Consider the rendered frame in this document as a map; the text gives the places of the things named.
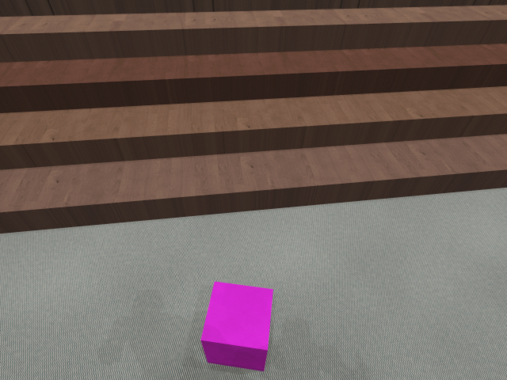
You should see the carton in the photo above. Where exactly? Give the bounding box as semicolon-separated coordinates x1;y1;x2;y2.
201;282;273;371

